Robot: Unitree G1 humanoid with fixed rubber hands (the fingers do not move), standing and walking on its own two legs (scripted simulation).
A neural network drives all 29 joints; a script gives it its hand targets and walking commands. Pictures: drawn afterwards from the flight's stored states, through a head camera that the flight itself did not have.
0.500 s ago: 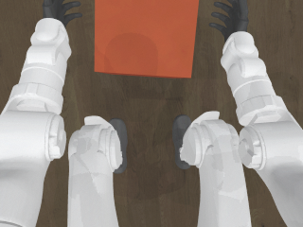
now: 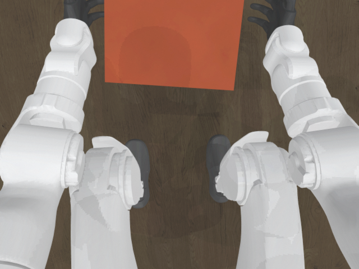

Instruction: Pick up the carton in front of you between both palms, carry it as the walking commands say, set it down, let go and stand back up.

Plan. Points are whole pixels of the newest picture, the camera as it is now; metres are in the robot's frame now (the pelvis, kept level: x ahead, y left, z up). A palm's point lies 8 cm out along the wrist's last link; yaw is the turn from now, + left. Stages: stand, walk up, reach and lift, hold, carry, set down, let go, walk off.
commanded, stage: reach and lift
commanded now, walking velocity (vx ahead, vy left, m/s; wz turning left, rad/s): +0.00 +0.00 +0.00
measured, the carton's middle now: (171, 37) +0.50 +0.02 -0.25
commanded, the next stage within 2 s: none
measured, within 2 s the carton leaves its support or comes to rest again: leaves its support in 0.46 s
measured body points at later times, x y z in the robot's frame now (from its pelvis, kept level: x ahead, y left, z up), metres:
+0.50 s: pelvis -0.01 +0.00 -0.01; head +0.34 +0.03 +0.27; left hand +0.54 +0.16 -0.18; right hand +0.54 -0.14 -0.17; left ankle +0.11 +0.12 -0.34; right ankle +0.12 -0.12 -0.34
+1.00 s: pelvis +0.00 -0.01 +0.10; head +0.25 +0.02 +0.47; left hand +0.49 +0.18 +0.02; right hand +0.50 -0.12 +0.03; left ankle +0.11 +0.12 -0.34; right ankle +0.12 -0.13 -0.34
